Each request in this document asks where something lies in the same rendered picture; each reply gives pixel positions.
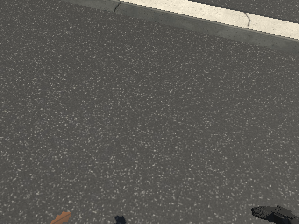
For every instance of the right robot hand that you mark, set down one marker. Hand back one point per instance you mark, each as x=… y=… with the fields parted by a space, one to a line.
x=279 y=215

